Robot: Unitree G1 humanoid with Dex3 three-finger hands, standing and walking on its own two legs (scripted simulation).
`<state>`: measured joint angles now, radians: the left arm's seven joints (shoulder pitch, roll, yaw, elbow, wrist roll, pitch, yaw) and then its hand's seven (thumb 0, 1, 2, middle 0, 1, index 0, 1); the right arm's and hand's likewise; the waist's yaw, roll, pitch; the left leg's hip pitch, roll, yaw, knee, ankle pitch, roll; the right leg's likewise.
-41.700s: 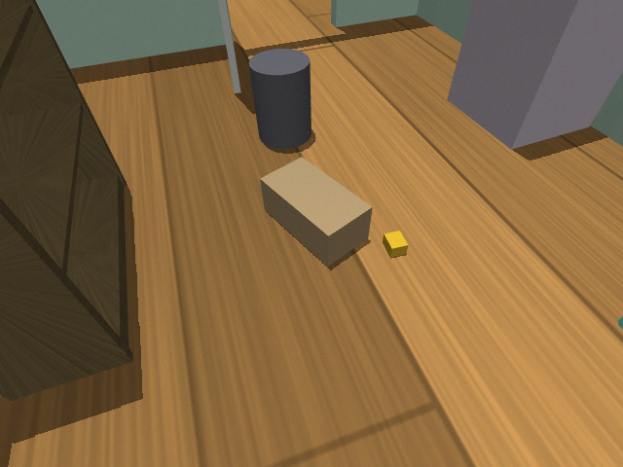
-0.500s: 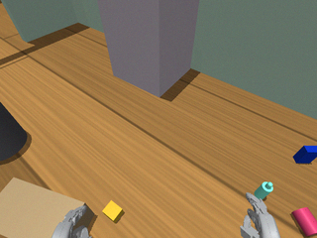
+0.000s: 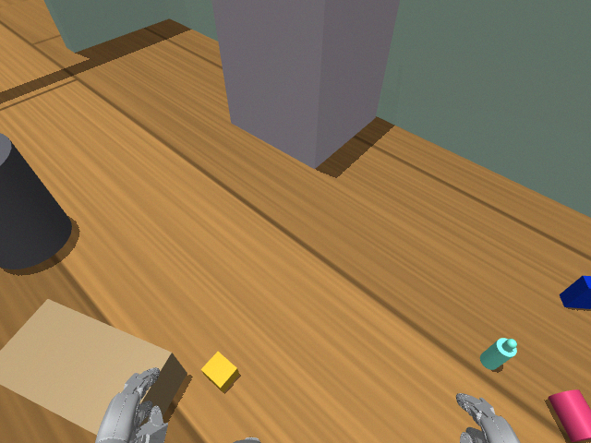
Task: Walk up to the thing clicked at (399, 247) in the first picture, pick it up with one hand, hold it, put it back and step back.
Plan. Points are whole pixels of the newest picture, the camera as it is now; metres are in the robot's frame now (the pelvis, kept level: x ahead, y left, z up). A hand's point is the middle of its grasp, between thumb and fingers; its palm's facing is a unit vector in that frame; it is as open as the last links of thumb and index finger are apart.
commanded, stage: stand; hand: left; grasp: from above
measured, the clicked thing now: (220, 371) +0.43 +0.26 -0.70
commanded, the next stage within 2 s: none
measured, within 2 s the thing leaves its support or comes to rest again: neither
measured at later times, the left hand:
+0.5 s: hand out of the picture +0.04 +0.24 -0.12, palm faces +0.03 -0.95 -0.31, open 7.4 cm
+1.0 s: hand out of the picture +0.04 +0.23 -0.11, palm faces +0.02 -0.94 -0.33, open 7.4 cm
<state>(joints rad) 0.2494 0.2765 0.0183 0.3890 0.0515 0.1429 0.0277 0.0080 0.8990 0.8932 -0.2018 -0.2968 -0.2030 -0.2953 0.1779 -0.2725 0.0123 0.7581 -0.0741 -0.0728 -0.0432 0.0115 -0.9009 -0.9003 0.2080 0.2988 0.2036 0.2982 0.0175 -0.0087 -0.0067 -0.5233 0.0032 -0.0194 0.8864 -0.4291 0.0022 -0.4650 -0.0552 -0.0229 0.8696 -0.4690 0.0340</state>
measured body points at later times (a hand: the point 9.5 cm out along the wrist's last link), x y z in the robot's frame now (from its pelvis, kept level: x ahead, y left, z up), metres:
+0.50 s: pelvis -0.01 +0.01 +0.04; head -0.01 +0.01 +0.49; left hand +0.03 +0.29 -0.10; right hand +0.07 -0.27 -0.10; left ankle +0.02 +0.12 -0.70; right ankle -0.01 -0.14 -0.70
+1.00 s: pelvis +0.00 -0.01 +0.05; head +0.00 -0.01 +0.50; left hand +0.04 +0.28 -0.09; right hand +0.05 -0.30 -0.09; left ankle +0.02 +0.12 -0.70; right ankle -0.01 -0.14 -0.70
